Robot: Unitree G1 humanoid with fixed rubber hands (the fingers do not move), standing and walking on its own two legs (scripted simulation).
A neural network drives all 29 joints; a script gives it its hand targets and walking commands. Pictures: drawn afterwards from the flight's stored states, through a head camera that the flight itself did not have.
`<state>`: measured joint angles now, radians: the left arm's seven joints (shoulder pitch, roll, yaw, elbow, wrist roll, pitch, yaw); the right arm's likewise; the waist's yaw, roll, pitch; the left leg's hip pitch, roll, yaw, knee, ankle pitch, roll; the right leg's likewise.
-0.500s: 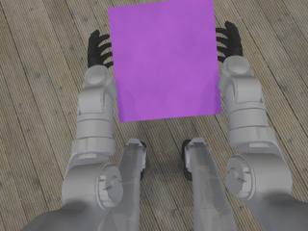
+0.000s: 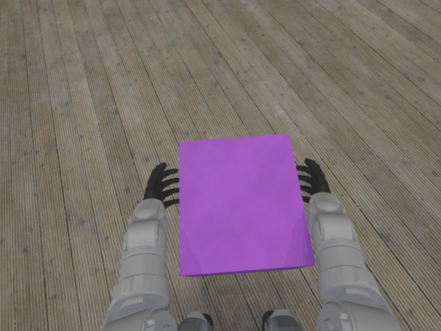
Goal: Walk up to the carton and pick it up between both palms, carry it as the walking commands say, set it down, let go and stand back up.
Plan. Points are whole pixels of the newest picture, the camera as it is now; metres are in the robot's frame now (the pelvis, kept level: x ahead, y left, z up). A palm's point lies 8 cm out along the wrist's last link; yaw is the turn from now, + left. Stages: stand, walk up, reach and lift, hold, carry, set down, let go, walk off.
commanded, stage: reach and lift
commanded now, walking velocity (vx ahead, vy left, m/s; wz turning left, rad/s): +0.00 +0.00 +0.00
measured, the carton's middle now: (238, 209) +0.37 +0.00 -0.11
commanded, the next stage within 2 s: hold in 1.98 s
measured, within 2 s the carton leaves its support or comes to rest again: neither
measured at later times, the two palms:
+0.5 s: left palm (128, 201) +0.33 +0.18 +0.05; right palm (321, 194) +0.35 -0.13 +0.04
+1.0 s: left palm (121, 202) +0.31 +0.17 +0.09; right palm (339, 200) +0.32 -0.14 +0.08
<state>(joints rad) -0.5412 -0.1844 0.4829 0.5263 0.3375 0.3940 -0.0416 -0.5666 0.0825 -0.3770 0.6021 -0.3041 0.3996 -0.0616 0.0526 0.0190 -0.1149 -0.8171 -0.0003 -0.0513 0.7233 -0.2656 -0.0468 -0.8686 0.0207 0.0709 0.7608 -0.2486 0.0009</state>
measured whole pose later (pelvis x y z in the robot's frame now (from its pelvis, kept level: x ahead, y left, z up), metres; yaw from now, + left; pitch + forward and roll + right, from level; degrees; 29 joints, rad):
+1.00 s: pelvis +0.02 +0.01 +0.05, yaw +1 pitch -6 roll +0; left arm -0.30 -0.16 0.28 0.28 0.30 0.72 -0.01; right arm -0.28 0.16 -0.26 0.26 -0.29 0.73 -0.02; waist 0.01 0.03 0.01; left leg -0.07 0.01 -0.07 0.33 -0.17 -0.03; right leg -0.09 0.01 0.05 0.34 -0.14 0.01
